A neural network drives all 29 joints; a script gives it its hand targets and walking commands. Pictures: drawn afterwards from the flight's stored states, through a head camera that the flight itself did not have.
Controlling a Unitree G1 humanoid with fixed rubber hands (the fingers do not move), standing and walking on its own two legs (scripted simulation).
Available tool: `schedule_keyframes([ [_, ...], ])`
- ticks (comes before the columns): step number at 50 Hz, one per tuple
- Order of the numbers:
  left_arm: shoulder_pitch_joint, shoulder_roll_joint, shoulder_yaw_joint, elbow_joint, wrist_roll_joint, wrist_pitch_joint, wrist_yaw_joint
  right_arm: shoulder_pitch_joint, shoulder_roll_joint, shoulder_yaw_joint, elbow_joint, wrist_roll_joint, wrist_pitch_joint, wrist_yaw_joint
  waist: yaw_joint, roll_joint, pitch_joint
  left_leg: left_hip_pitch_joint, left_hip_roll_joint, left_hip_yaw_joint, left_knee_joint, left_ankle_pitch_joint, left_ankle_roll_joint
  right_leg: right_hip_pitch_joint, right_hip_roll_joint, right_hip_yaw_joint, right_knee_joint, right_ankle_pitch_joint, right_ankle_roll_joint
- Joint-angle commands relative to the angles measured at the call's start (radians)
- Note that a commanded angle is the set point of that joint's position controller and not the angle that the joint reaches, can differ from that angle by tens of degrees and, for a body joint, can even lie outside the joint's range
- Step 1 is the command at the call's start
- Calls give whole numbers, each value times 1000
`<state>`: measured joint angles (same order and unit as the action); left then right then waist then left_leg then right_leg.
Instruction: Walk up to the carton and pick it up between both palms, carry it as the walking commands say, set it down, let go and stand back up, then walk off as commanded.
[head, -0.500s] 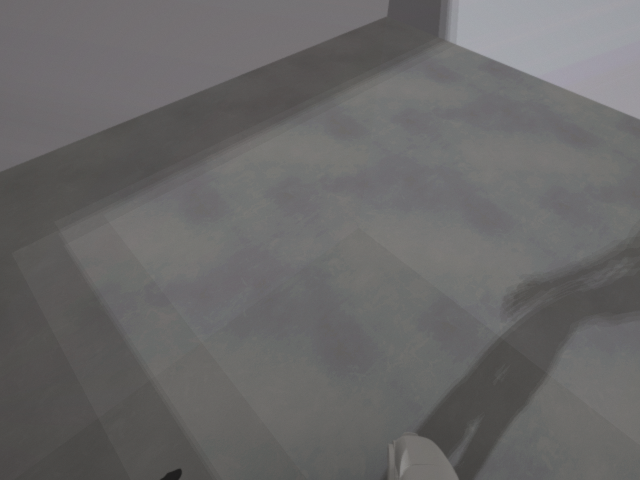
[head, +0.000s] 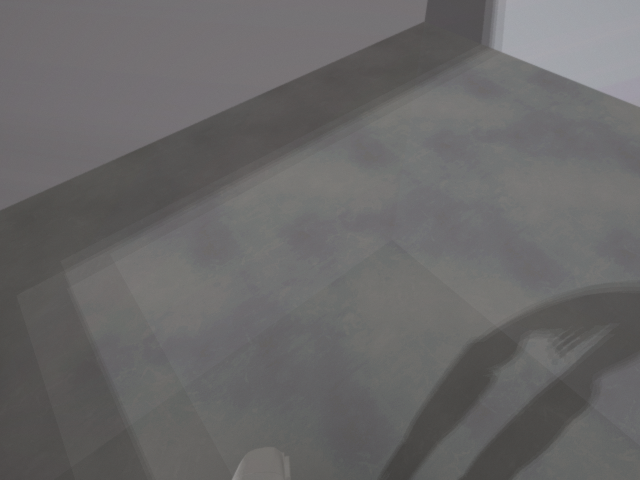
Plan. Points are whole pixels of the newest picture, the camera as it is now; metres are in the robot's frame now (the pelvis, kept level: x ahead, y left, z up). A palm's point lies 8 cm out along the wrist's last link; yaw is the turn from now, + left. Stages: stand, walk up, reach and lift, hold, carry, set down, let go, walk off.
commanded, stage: walk off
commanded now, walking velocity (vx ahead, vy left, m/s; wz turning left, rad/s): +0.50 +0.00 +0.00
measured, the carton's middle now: out of the picture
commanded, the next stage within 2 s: stand in 0.24 s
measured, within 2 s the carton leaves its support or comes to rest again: neither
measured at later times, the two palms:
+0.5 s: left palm (153, 405) +0.25 +0.30 -0.15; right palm (454, 378) +0.27 -0.17 -0.13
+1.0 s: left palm (197, 370) +0.30 +0.24 -0.14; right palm (463, 376) +0.28 -0.19 -0.15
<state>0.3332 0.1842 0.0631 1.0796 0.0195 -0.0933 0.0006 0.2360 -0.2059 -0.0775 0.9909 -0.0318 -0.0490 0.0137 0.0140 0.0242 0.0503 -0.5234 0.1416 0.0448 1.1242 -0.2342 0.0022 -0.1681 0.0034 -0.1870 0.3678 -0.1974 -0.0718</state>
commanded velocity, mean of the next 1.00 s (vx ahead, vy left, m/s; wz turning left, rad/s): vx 0.11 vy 0.00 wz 0.00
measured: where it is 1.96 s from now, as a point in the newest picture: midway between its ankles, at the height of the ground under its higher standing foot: (334, 448)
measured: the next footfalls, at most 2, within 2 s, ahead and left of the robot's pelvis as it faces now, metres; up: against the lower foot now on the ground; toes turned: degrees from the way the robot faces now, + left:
left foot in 0.32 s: +0.33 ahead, +0.15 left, +0.00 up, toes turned +8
right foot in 0.74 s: +0.34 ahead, -0.08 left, +0.00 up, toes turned -7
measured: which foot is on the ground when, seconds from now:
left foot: up 0.00-0.30, down 0.32-1.00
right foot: down 0.00-0.34, up 0.36-0.72, down 0.74-1.00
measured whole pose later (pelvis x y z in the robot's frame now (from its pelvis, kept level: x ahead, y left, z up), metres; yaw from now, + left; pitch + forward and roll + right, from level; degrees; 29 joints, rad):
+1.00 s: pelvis +0.29 +0.03 +0.00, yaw -1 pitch -2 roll +0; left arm 0.28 0.13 0.01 1.14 0.00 -0.03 0.03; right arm 0.30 -0.14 -0.01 1.12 -0.01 -0.02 -0.03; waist -0.01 0.02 0.01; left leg -0.12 0.06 0.15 0.35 -0.20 -0.01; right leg -0.15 -0.03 -0.12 0.36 -0.19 -0.02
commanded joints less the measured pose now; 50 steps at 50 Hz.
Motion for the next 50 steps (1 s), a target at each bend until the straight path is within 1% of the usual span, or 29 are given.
schedule_keyframes([
  [1, 56, 72, -3, -24, -1, -24, 4, 49, 12, 5, -29, -5, 24, 16, -36, -107, 32, -78, 39, -5, -65, 92, -24, -13, -259, 215, -242, 154, -63],
  [6, 150, 81, -7, -10, 0, -22, 5, -183, 1, 18, -100, 10, 22, 24, 22, -102, 73, -104, 15, 42, -363, 188, -53, 77, -246, 171, -265, 196, -63],
  [9, 213, 88, -4, 11, 3, -20, 5, -262, -2, 22, -121, 14, 14, 24, 52, -121, 73, -81, -18, 75, -475, 176, -35, 165, -261, 150, -231, 286, -62],
  [11, 230, 90, -1, 21, 6, -14, 7, -292, -5, 22, -132, 13, 7, 22, 59, -140, 77, -62, -32, 84, -519, 130, -13, 210, -274, 146, -197, 337, -59],
  [12, 228, 95, 2, 24, 8, -10, 9, -295, -9, 20, -135, 10, 2, 21, 54, -150, 77, -46, -40, 86, -537, 99, 0, 228, -281, 144, -175, 373, -55],
  [13, 220, 98, 4, 27, 11, -4, 12, -277, -11, 19, -127, 5, -4, 17, 41, -154, 78, -10, -58, 91, -561, 68, 15, 238, -279, 131, -123, 491, -45],
  [14, 212, 107, 6, 29, 11, 0, 15, -215, -18, 14, -105, 0, -14, 11, 11, -153, 51, 72, -89, 100, -592, 51, 31, 245, -272, 115, -30, 672, -30],
  [15, 196, 112, 9, 27, 4, 3, 17, -72, -31, 6, -56, -3, -29, 3, -52, -124, -16, 238, -125, 122, -680, 131, 48, 222, -238, 79, 132, 758, -5],
  [16, 182, 95, 2, 12, -10, 4, 19, 94, -76, -7, -2, -16, -47, -7, -118, -86, -111, 488, -67, 85, -695, 315, 65, 82, -195, 51, 309, 614, 30],
  [17, 180, 33, -15, -32, -35, 2, 20, 246, -177, -29, 25, -32, -56, -19, -161, 89, -274, 800, 214, -192, -649, 646, 128, -196, -120, 19, 622, 128, 70],
  [18, 258, 28, -1, -19, -54, 10, 28, 274, -240, -49, 41, -6, -41, -14, -131, 232, -405, 857, 380, -410, -704, 997, 260, -292, 7, 105, 884, -379, 92],
  [19, 208, 60, 13, -21, -38, 21, 33, 198, -204, -36, 32, 15, -34, -11, -96, 110, -347, 741, 344, -307, -711, 1041, 253, -286, -49, 199, 930, -362, 91],
  [20, 141, 16, 4, -32, -30, 20, 30, 108, -129, -13, 20, 17, -38, -13, -72, 83, -209, 605, 286, -208, -736, 981, 228, -312, -77, 198, 909, -315, 89],
  [21, 119, -4, 1, -30, -17, 24, 27, 50, -72, 4, 19, 15, -39, -18, -37, 60, -114, 492, 234, -141, -776, 896, 190, -307, -105, 192, 850, -268, 90],
  [23, 125, -13, 3, -17, 10, 54, 16, 17, -8, 30, 26, 15, -43, -32, 15, 72, -77, 366, 160, -61, -826, 818, 144, -232, -118, 184, 739, -195, 98],
  [25, 147, -31, 0, -2, 6, 80, 13, 26, -28, 39, 39, 15, -56, -32, 46, 70, -101, 320, 141, -7, -827, 873, 137, -158, -98, 160, 652, -148, 104],
  [26, 136, -32, -4, -2, 2, 90, 14, 29, -44, 39, 45, 15, -60, -30, 52, 77, -101, 300, 134, 11, -829, 861, 136, -136, -95, 150, 593, -135, 107],
  [28, 78, -21, -10, -13, 1, 106, 20, 40, -55, 44, 57, 11, -57, -26, 45, 102, -93, 283, 121, 22, -838, 759, 133, -110, -91, 133, 469, -112, 110],
  [31, -3, 6, -16, -26, -1, 119, 26, 70, -62, 45, 72, 8, -34, -26, 17, 128, -72, 262, 122, -8, -874, 425, 134, -82, -92, 120, 348, -93, 120],
  [33, -46, 18, -21, -30, -3, 119, 26, 79, -66, 44, 76, 9, -17, -28, 4, 115, -44, 232, 122, -38, -894, 176, 134, -57, -89, 117, 273, -80, 117],
  [34, -49, 18, -24, -26, -3, 115, 27, 78, -63, 45, 78, 13, -9, -30, 8, 99, -32, 210, 114, -42, -889, 73, 126, -20, -83, 109, 207, -49, 110],
  [35, -36, 18, -27, -17, -2, 109, 28, 75, -58, 46, 78, 18, -2, -32, 18, 76, -19, 180, 101, -41, -879, 0, 102, 41, -83, 104, 105, 20, 103],
  [36, -25, 33, -28, -12, 3, 97, 32, 99, -48, 49, 84, 20, 2, -32, 18, 45, -1, 156, 80, -40, -870, -30, 64, 90, -116, 134, 6, 77, 101],
  [37, -1, 70, -24, -8, 10, 81, 37, 125, -32, 51, 87, 22, 3, -31, 10, -10, -7, 141, 50, -23, -833, -36, 31, 137, -202, 207, -29, 185, 93],
  [38, -53, 103, -22, -11, -5, 73, 40, 189, 29, 65, 90, 35, 7, -30, -48, -129, 9, 204, -14, 15, -849, -6, -1, 56, -235, 236, -29, 183, 64],
  [39, -54, 63, -30, 2, -18, 71, 34, 183, 17, 63, 102, 28, 14, -35, -34, -148, 16, 323, -15, 24, -839, 33, -11, -50, -214, 231, -60, 77, 61],
  [42, -56, 26, -43, 17, -23, 60, 32, 171, -17, 50, 111, 19, 24, -37, -36, -110, 16, 403, -1, 18, -811, 109, -8, -72, -170, 202, -92, 62, 77],
  [45, -37, 30, -45, 32, -23, 57, 35, 162, 1, 56, 122, 21, 27, -39, -35, -67, 15, 397, 2, 17, -822, 103, -12, -38, -162, 200, -97, 98, 67],
  [50, -9, 30, -46, 48, -19, 54, 37, 144, 3, 60, 136, 23, 31, -46, -28, -45, 13, 401, 4, 19, -827, 108, -16, -15, -154, 198, -100, 152, 52],
])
